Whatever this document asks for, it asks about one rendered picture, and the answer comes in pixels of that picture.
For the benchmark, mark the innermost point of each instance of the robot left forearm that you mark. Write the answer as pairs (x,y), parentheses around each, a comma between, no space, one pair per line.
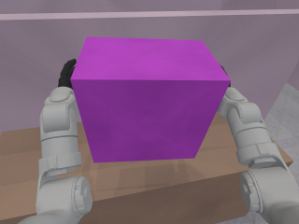
(58,136)

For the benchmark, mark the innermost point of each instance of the pedestal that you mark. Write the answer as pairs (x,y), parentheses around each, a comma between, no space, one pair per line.
(201,190)

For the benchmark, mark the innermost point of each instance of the robot left upper arm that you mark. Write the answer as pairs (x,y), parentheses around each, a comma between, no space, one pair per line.
(62,201)

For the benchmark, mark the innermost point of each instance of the robot right forearm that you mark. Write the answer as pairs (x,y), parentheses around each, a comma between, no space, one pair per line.
(254,145)

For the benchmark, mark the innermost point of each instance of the robot left hand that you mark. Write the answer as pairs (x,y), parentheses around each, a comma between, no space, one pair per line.
(66,74)

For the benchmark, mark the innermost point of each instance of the robot right upper arm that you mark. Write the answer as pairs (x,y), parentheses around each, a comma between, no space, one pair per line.
(272,193)

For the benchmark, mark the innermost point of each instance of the carton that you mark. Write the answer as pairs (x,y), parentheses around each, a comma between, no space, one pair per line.
(146,99)

